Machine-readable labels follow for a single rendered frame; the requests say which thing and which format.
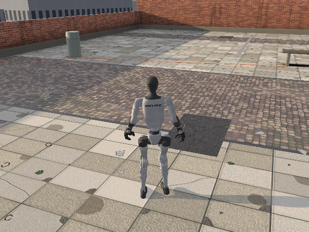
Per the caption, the right robot hand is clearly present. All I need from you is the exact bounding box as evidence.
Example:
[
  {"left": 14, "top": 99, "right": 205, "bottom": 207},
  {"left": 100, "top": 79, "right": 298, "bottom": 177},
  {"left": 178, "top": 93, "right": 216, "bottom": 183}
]
[{"left": 174, "top": 131, "right": 185, "bottom": 143}]

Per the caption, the right robot upper arm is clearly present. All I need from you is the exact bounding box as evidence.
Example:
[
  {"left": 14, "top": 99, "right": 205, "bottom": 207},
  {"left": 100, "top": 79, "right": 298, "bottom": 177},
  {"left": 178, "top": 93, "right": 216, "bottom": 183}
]
[{"left": 163, "top": 97, "right": 178, "bottom": 123}]

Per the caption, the left robot upper arm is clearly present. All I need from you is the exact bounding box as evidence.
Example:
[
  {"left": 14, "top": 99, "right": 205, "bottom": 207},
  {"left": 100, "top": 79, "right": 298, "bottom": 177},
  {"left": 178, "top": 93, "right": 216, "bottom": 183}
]
[{"left": 130, "top": 98, "right": 143, "bottom": 124}]

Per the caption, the left robot forearm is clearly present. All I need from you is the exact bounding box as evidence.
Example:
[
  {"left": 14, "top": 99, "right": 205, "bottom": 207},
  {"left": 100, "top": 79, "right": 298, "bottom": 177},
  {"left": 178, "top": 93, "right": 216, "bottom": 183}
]
[{"left": 125, "top": 117, "right": 134, "bottom": 133}]

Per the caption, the left robot hand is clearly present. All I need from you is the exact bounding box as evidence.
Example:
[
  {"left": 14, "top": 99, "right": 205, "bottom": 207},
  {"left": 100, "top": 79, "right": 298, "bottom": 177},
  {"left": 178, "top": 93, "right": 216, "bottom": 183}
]
[{"left": 124, "top": 131, "right": 135, "bottom": 140}]

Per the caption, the left robot foot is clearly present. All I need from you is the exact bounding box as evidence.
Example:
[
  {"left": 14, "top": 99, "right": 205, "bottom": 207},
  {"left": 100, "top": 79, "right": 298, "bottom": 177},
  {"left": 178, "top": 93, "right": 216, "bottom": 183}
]
[{"left": 140, "top": 186, "right": 147, "bottom": 199}]

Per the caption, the right robot thigh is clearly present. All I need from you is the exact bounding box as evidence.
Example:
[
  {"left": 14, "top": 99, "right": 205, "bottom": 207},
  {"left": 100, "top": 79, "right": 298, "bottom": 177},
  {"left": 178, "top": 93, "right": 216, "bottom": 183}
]
[{"left": 159, "top": 134, "right": 171, "bottom": 164}]

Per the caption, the right robot forearm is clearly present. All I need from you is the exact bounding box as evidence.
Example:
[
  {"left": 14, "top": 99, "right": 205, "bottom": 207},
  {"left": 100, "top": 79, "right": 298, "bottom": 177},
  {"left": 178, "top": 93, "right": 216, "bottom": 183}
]
[{"left": 173, "top": 115, "right": 183, "bottom": 134}]

